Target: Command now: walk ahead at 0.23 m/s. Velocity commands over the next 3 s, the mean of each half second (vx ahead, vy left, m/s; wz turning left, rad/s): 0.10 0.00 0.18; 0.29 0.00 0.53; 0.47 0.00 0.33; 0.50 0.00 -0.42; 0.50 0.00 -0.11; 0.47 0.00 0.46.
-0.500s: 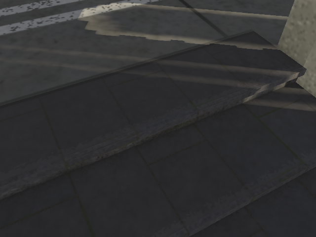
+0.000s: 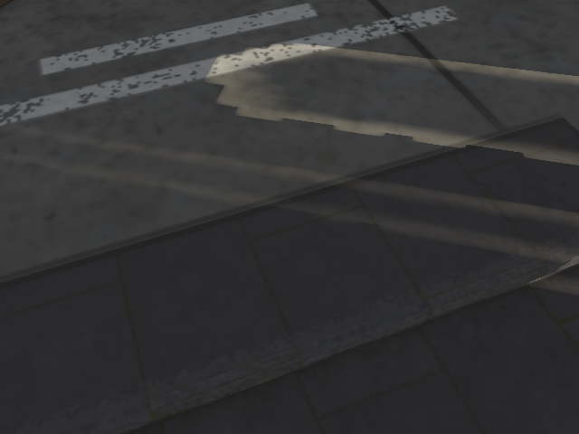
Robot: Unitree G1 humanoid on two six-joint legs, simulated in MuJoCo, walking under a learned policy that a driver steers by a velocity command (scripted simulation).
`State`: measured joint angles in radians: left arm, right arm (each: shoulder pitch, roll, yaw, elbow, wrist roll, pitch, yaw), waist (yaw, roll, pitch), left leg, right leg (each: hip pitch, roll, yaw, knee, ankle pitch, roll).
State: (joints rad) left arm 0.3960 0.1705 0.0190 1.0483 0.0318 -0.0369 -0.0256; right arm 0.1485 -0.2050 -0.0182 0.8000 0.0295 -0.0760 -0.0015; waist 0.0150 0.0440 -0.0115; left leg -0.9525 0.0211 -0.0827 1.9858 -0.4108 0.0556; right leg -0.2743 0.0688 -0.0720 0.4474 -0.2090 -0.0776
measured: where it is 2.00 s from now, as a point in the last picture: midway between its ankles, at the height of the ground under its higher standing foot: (117, 319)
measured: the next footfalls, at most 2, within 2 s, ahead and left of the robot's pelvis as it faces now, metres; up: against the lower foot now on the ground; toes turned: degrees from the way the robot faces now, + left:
left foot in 0.22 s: +0.26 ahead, +0.13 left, +0.11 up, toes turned +4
right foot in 0.74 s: +0.28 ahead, -0.08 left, +0.11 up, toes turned +16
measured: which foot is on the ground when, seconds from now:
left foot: up 0.00-0.20, down 0.22-0.72, up 0.74-1.00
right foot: down 0.00-0.22, up 0.24-0.72, down 0.74-1.00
